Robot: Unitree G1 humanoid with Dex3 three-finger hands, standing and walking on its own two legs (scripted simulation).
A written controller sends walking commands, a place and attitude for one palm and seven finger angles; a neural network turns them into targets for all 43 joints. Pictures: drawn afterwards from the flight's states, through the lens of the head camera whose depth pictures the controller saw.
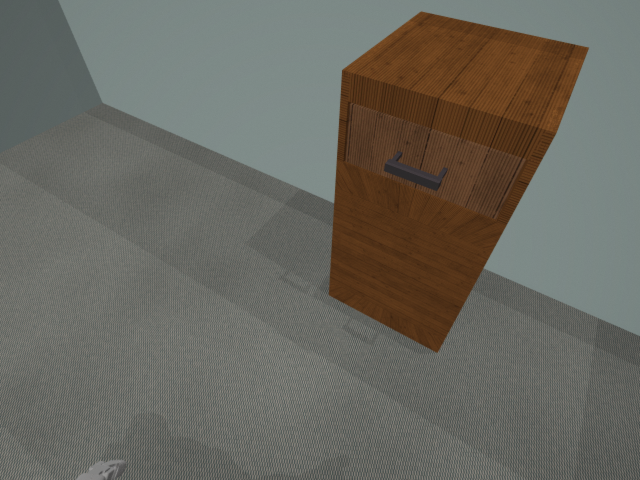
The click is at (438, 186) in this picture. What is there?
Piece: drawer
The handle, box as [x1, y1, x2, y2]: [384, 151, 447, 190]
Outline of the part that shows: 385,163 385,171 435,190 438,188 441,179 447,169 443,167 439,174 435,176 396,161 400,157 402,152 399,151 391,159 388,159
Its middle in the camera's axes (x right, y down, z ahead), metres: +0.21 -0.15 +0.85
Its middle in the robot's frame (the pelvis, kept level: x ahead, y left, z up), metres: +0.75 -0.18 -0.05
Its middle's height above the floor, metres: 0.72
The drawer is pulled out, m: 0.00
